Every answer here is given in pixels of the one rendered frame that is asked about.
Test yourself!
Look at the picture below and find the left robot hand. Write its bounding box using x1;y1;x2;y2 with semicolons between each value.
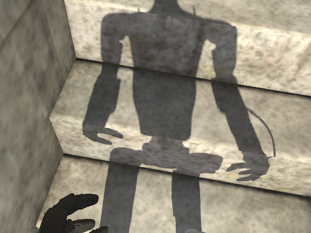
36;193;109;233

